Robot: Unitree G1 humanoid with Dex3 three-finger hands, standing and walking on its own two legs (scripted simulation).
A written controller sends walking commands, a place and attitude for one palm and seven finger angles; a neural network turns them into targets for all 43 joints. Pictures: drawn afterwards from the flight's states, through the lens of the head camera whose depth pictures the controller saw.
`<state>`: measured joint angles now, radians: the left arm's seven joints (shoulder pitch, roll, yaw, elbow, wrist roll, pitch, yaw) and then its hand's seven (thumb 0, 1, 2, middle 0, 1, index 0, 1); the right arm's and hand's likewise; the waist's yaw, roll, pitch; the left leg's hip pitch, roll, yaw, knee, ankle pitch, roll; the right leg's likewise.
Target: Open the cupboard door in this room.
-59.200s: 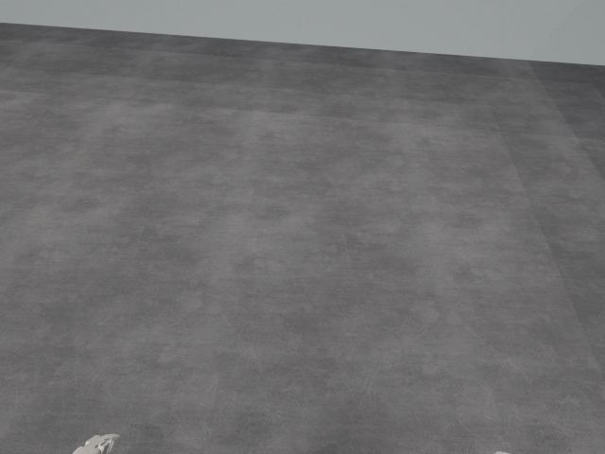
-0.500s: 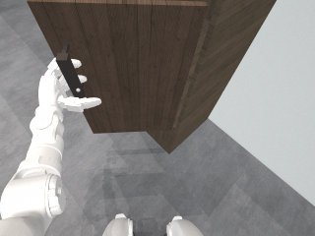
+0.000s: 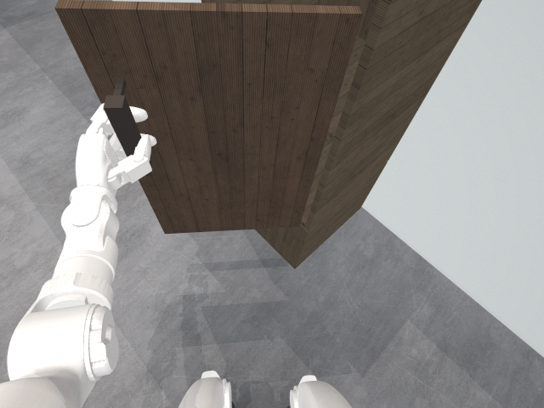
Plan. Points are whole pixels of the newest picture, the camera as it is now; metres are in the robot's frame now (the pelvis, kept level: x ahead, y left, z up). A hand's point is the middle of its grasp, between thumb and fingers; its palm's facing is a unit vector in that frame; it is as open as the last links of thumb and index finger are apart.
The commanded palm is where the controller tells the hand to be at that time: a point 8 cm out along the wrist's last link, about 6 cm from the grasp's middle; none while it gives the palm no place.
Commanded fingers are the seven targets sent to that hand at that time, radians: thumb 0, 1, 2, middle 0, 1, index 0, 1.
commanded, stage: pull the door open along its arc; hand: left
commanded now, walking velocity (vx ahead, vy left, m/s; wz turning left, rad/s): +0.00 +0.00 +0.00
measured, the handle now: (133, 129) +0.52 +0.20 +0.06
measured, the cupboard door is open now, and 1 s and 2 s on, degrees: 52 92 93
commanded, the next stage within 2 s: open thumb and fingers to let go in 1.10 s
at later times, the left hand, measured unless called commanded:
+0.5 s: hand (158, 215) +0.37 +0.14 +0.07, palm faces +0.04 -1.00 +0.05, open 6.5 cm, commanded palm +0.31 +0.21 +0.07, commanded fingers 0.00 0.90 0.90 -0.40 -1.35 -0.40 -1.35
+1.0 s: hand (227, 276) +0.28 +0.05 +0.07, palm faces +0.40 -0.92 +0.00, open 6.5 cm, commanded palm +0.21 +0.09 +0.07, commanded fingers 0.00 0.90 0.90 -0.40 -1.35 -0.40 -1.35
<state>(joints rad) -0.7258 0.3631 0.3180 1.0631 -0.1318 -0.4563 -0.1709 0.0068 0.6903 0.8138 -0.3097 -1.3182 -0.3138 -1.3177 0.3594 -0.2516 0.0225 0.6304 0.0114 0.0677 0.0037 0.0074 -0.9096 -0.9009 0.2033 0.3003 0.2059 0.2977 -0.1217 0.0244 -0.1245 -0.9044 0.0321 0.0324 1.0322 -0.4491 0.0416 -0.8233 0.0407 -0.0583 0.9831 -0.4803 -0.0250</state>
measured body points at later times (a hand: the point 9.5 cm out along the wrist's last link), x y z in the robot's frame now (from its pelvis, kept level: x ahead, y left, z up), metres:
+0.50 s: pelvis +0.01 +0.00 +0.02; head +0.08 +0.00 +0.46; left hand +0.36 +0.20 +0.07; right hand +0.11 -0.25 -0.09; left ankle +0.02 +0.09 -0.67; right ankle -0.01 -0.11 -0.67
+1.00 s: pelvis +0.02 -0.05 +0.02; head +0.04 -0.06 +0.47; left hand +0.25 +0.10 +0.08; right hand +0.20 -0.24 -0.08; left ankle +0.02 +0.09 -0.67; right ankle -0.01 -0.11 -0.67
